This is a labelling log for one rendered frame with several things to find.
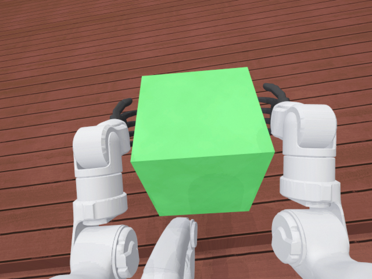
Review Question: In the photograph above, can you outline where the right robot upper arm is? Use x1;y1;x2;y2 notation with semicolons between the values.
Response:
271;209;372;279

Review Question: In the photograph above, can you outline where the left robot upper arm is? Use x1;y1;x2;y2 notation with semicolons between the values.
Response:
50;224;140;279

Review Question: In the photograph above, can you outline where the left robot hand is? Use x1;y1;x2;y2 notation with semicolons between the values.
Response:
110;98;137;147

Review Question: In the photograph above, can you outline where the robot left forearm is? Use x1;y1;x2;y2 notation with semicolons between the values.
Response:
70;119;131;269

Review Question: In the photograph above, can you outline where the robot right forearm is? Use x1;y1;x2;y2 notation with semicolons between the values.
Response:
270;101;349;242

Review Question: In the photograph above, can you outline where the left robot thigh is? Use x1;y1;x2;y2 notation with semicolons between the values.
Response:
141;217;198;279

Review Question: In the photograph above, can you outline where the right robot hand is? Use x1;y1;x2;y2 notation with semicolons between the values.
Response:
258;83;290;134

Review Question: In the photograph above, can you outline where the carton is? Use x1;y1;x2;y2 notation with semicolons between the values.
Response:
130;67;275;216

